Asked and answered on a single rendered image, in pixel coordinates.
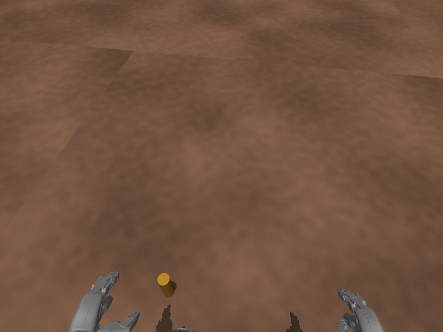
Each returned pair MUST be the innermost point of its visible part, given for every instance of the right robot hand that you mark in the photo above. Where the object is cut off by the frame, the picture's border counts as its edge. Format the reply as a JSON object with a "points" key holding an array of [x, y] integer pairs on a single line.
{"points": [[364, 319]]}

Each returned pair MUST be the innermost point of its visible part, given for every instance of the can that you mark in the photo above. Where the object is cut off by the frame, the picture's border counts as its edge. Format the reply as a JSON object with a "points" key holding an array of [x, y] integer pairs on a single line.
{"points": [[165, 284]]}

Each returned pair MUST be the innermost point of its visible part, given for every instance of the left robot hand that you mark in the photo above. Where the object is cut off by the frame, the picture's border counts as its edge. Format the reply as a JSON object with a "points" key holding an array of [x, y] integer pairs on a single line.
{"points": [[93, 305]]}

